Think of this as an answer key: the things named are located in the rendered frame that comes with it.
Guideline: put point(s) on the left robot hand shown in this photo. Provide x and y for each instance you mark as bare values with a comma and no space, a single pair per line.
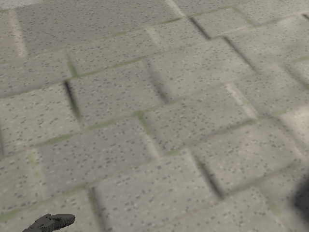
49,223

